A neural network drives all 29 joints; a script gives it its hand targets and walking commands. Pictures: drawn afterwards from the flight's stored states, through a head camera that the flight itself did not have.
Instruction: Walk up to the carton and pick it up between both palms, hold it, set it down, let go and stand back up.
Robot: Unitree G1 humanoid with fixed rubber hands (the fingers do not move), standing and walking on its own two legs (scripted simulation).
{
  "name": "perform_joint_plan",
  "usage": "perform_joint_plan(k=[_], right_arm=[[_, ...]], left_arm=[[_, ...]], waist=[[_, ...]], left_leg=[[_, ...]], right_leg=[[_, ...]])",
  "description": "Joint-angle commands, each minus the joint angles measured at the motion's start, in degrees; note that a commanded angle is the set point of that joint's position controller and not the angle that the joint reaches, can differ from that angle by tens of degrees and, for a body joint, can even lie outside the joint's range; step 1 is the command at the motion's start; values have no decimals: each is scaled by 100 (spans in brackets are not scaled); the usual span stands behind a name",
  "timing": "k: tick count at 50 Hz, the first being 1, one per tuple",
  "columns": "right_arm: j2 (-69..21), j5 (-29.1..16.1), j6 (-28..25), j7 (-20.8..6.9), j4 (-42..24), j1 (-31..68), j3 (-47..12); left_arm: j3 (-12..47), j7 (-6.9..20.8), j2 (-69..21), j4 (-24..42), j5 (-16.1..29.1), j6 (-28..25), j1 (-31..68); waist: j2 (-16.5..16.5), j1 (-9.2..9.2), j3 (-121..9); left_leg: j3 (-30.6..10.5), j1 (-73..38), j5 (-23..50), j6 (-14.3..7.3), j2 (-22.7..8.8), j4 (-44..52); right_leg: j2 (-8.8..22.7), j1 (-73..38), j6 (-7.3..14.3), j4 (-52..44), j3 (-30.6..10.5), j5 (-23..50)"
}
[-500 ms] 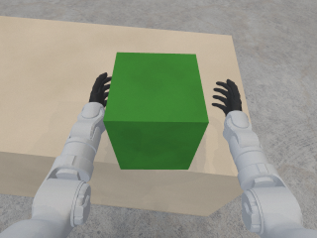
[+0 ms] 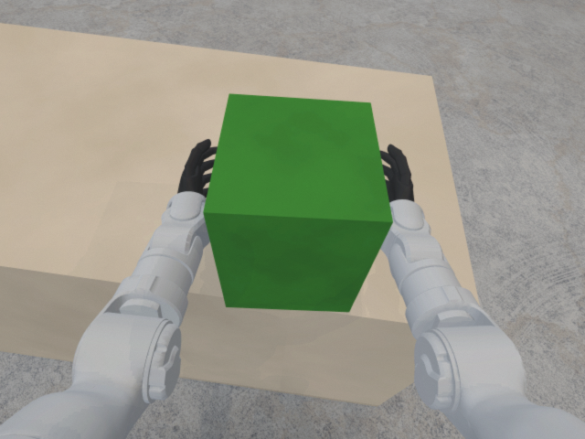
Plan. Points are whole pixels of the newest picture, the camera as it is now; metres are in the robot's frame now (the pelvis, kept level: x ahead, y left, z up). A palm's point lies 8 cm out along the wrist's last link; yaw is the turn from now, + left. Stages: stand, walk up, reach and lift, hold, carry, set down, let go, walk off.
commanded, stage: reach and lift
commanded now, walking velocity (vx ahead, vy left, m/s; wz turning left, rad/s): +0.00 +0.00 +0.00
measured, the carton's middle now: (293, 211) +0.42 +0.02 +0.05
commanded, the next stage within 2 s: none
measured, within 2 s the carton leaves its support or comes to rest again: leaves its support in 1.68 s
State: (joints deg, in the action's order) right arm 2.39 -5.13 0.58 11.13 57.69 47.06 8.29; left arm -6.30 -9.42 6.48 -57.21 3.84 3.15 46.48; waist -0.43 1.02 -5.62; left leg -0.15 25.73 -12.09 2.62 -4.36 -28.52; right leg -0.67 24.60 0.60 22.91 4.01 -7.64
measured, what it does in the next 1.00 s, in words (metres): stands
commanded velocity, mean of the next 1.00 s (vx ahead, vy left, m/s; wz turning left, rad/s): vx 0.00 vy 0.00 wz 0.00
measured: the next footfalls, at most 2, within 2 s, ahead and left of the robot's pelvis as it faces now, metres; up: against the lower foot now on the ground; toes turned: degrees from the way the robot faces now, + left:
none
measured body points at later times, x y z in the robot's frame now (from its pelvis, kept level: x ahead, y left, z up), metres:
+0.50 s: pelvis +0.00 +0.01 +0.00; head +0.04 +0.02 +0.45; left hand +0.43 +0.17 +0.07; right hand +0.44 -0.13 +0.09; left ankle +0.01 +0.14 -0.74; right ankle +0.03 -0.11 -0.74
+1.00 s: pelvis +0.02 +0.01 +0.01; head +0.03 +0.03 +0.46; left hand +0.41 +0.17 +0.08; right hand +0.42 -0.12 +0.10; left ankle +0.01 +0.14 -0.74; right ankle +0.03 -0.11 -0.74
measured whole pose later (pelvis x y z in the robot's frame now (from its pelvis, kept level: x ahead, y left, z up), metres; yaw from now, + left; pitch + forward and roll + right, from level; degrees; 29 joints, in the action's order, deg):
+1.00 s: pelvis +0.02 +0.01 +0.01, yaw +2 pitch -1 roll -1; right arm -7.4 21.5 -5.8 0.9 50.2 40.3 30.9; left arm -25.6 -1.8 -3.5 -45.9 -19.9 0.8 37.9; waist -3.1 -1.0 2.1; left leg -0.4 7.0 -9.9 1.7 -2.3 -18.2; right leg 1.1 6.5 -0.4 15.1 4.7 -7.2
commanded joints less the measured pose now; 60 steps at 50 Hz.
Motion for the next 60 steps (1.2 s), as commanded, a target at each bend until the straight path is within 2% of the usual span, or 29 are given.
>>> perform_joint_plan(k=[1, 4, 9, 13, 22, 26, 30, 32, 34, 35, 37, 39, 42, 44, 46, 48, 49, 50, 53, 56, 60], right_arm=[[704, 157, -255, 82, -1321, 3151, 172], [659, 264, -220, 65, -1305, 3193, 242], [543, 318, -193, -18, -1281, 3313, 276], [467, 473, -196, -54, -1262, 3295, 439], [163, 682, -283, -153, -1234, 3333, 585], [-115, 950, -370, -230, -1247, 3272, 705], [-1016, 1513, -484, -451, -1098, 3178, 958], [-2113, 2074, -617, -741, -1050, 3137, 1017], [-3513, 2815, -810, -1159, -1020, 3062, 993], [-3785, 3034, -931, -1339, -1065, 2936, 948], [-3808, 3188, -1092, -1533, -1000, 2686, 834], [-3686, 3156, -1156, -1581, -897, 2531, 778], [-3565, 2982, -1082, -1560, -750, 2315, 760], [-3543, 2911, -1009, -1550, -736, 2165, 742], [-3522, 2860, -962, -1534, -784, 2107, 773], [-3550, 2816, -983, -1528, -895, 2066, 742], [-3524, 2790, -988, -1519, -941, 2072, 703], [-3516, 2770, -1004, -1512, -974, 2026, 688], [-3538, 2713, -1106, -1485, -1083, 2006, 549], [-3581, 2632, -1221, -1465, -1159, 2017, 339], [-3586, 2482, -1275, -1406, -1278, 1926, 7]], left_arm=[[-10, 34, 130, 1474, -151, -198, 3351], [-66, 7, 100, 1406, -202, -207, 3401], [39, -74, -83, 1443, -207, -239, 3558], [-3, -71, -151, 1432, -277, -265, 3540], [-179, -11, -404, 1382, -511, -387, 3488], [-354, 91, -585, 1267, -724, -512, 3426], [-627, 349, -1251, 1193, -1206, -666, 3410], [-777, 680, -2171, 1067, -1638, -774, 3388], [-785, 1136, -3454, 904, -2169, -840, 3296], [-724, 1286, -3744, 862, -2335, -868, 3102], [-676, 1390, -3851, 829, -2500, -835, 2823], [-595, 1382, -3863, 936, -2520, -742, 2721], [-537, 1391, -3813, 1049, -2484, -496, 2569], [-491, 1426, -3779, 1134, -2472, -327, 2487], [-416, 1459, -3794, 1200, -2450, -191, 2396], [-282, 1474, -3915, 1351, -2421, -118, 2353], [-211, 1485, -3932, 1405, -2408, -83, 2296], [-156, 1487, -3982, 1476, -2394, -47, 2242], [43, 1458, -4137, 1743, -2371, -38, 2156], [220, 1414, -4275, 1830, -2360, -28, 1968], [361, 1377, -4279, 2000, -2254, 3, 1843]], waist=[[324, -132, -3649], [228, -136, -3673], [373, -89, -3802], [349, -71, -3781], [294, -50, -3688], [197, -75, -3620], [159, -115, -3328], [80, -150, -3242], [129, -162, -3247], [184, -134, -3281], [292, -118, -3023], [252, -163, -2573], [110, -291, -1756], [29, -291, -1420], [89, -332, -1261], [214, -405, -1355], [333, -371, -1413], [337, -431, -1548], [512, -456, -1847], [523, -441, -1973], [211, -459, -1957]], left_leg=[[314, -1253, 1886, 211, 414, 105], [306, -1270, 1700, 199, 402, 144], [311, -1314, 1638, 232, 385, 153], [347, -1319, 1516, 223, 374, 197], [391, -1207, 1628, 207, 399, 227], [423, -1136, 1643, 173, 428, 275], [480, -1175, 1546, 167, 462, 491], [545, -1234, 1652, 185, 522, 656], [586, -1295, 1747, 223, 583, 863], [644, -1340, 1827, 245, 607, 949], [699, -1388, 1900, 284, 614, 1074], [695, -1409, 1843, 250, 589, 1163], [657, -1514, 1415, 123, 553, 1288], [653, -1595, 1171, 58, 544, 1366], [668, -1751, 1160, 44, 551, 1358], [682, -1945, 1314, 86, 564, 1275], [685, -1980, 1479, 104, 568, 1248], [698, -2089, 1653, 120, 570, 1160], [654, -2336, 2240, 222, 529, 946], [604, -2319, 2541, 238, 515, 850], [509, -2140, 2611, 166, 508, 827]], right_leg=[[-226, -1862, -180, 15, -142, 1508], [-222, -1770, -158, -28, -155, 1304], [-236, -1626, -95, -58, -131, 1100], [-230, -1561, -78, -70, -125, 934], [-206, -1814, -91, -66, -146, 1190], [-165, -2047, -124, -78, -169, 1323], [-118, -2309, -138, -223, -110, 1277], [-97, -2674, -166, -299, -86, 1560], [-62, -3280, -190, -404, -3, 1974], [-25, -3577, -204, -400, 40, 2229], [-2, -3893, -241, -353, 141, 2466], [-16, -3877, -251, -382, 205, 2326], [-42, -3556, -253, -524, 240, 1656], [-59, -3380, -267, -594, 262, 1309], [-56, -3213, -245, -644, 256, 1177], [-78, -3098, -208, -673, 252, 1225], [-83, -3094, -196, -667, 265, 1299], [-91, -3062, -213, -650, 290, 1481], [-120, -3010, -179, -573, 306, 1911], [-148, -3059, -183, -502, 342, 2243], [-132, -3311, -248, -419, 329, 2640]])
